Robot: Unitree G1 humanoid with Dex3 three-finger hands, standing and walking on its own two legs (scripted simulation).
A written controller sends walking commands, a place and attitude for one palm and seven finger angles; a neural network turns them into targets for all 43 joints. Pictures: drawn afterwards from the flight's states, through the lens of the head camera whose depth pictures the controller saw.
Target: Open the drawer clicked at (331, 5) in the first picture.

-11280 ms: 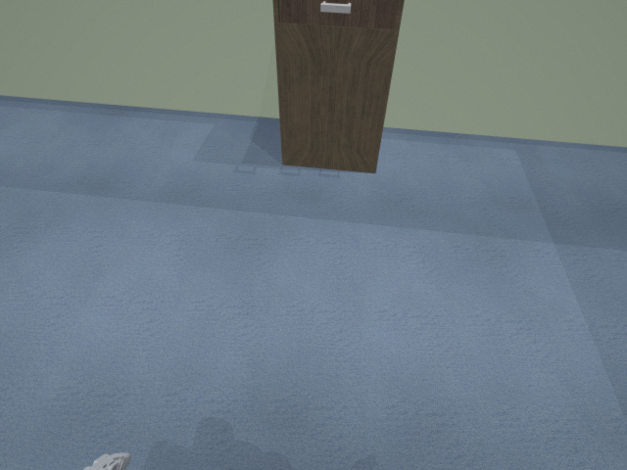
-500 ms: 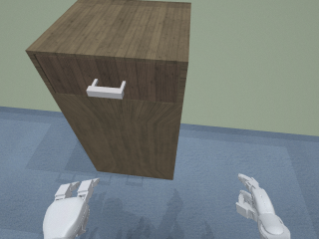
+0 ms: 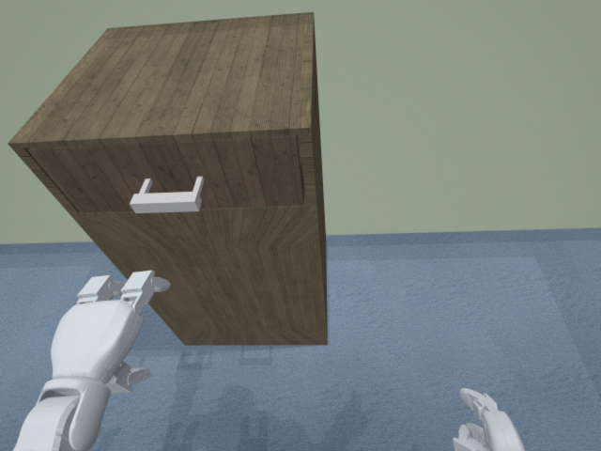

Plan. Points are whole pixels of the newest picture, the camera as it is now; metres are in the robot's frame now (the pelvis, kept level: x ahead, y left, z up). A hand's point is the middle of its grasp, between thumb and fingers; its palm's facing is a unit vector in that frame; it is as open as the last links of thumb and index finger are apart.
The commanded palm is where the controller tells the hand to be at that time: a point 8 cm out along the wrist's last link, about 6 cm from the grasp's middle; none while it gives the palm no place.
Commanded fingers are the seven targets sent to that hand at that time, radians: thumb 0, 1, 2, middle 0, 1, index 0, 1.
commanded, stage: raise the hand with hooked fingers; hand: left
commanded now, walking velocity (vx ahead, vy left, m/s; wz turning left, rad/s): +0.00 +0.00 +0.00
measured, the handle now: (169, 192) +0.50 +0.29 +0.04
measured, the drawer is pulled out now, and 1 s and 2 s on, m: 0.00 0.00 0.00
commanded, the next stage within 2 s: move the hooked fingers above the handle in 0.96 s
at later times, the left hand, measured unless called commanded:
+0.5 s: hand (69, 252) +0.29 +0.30 +0.15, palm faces +0.15 -0.05 -0.99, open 13.7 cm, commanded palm +0.26 +0.30 +0.20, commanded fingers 0.00 -0.50 0.30 -0.30 -1.20 -0.30 -1.20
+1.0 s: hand (58, 254) +0.28 +0.30 +0.16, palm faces +0.15 -0.06 -0.99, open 13.8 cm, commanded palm +0.25 +0.30 +0.21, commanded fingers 0.00 -0.50 0.30 -0.30 -1.20 -0.30 -1.20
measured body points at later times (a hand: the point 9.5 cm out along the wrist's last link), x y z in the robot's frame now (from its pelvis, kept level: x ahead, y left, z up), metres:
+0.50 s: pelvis -0.01 +0.05 +0.02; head -0.02 +0.02 +0.47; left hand +0.28 +0.30 +0.20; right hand +0.21 -0.13 -0.07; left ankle -0.02 +0.15 -0.72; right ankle -0.02 -0.07 -0.72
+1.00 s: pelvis -0.03 +0.05 +0.02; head -0.01 +0.02 +0.47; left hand +0.27 +0.30 +0.21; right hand +0.16 -0.17 -0.10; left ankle -0.02 +0.15 -0.72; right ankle -0.02 -0.07 -0.72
